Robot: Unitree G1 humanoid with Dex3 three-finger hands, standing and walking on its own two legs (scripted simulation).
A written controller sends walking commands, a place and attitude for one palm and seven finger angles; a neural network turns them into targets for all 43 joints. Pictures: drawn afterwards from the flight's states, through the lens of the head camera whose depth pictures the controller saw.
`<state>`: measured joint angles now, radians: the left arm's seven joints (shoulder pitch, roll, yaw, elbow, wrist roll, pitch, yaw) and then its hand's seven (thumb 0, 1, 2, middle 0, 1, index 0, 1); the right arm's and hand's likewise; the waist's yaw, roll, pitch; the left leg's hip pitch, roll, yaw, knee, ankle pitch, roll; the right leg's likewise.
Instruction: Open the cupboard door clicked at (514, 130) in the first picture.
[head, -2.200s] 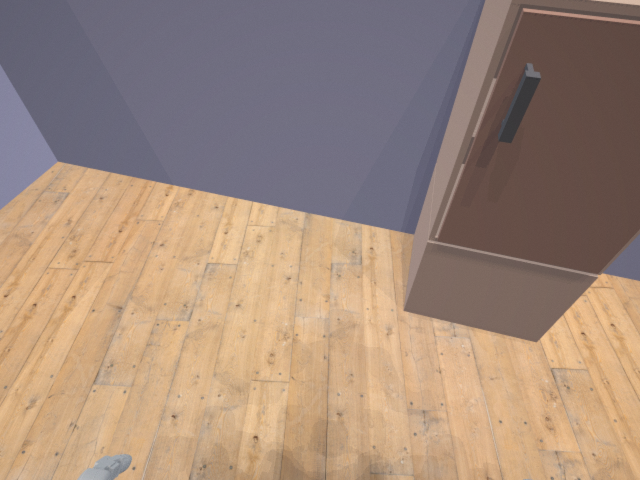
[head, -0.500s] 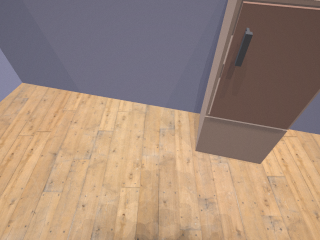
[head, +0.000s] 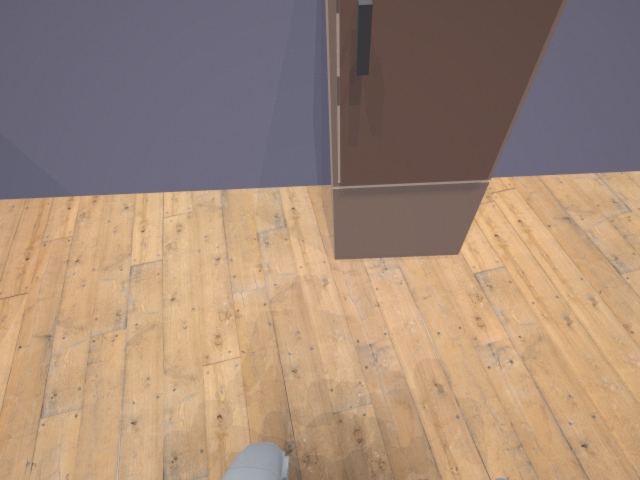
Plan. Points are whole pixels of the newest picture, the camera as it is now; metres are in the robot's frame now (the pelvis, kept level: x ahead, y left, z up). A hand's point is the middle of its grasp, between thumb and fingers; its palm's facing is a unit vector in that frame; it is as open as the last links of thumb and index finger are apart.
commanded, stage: walk to a spot facing it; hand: left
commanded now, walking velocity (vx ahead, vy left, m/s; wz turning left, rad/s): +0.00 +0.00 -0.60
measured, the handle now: (362, 33) +0.87 +0.00 +0.10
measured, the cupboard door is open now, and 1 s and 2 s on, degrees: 0 0 0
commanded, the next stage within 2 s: none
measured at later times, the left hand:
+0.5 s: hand out of the picture +0.10 +0.28 -0.17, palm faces -0.21 -0.95 -0.23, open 7.4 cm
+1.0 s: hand (245, 466) +0.15 +0.13 -0.15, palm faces -0.58 -0.77 -0.27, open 7.4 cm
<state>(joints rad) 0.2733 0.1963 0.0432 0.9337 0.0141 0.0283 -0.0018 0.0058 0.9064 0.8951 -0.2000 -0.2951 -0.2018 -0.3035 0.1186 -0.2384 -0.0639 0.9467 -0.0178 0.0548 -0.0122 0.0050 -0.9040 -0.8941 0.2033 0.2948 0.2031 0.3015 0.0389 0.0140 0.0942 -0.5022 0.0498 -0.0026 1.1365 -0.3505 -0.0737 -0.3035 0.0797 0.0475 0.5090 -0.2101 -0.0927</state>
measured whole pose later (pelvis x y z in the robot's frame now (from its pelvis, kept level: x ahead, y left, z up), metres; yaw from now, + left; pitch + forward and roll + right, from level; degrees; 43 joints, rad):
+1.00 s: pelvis -0.06 +0.04 +0.00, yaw -37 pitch +0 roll +1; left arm 0.13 0.20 0.05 0.89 0.02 0.02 0.00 0.00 0.91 0.90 -0.20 -0.29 -0.20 -0.30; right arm 0.25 -0.26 -0.07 0.96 -0.02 0.07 -0.02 0.01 -0.91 -0.89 0.20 0.29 0.20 0.30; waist -0.03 0.04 0.10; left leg -0.47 0.12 0.07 1.10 -0.46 -0.08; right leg -0.25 0.02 -0.01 0.56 -0.31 -0.04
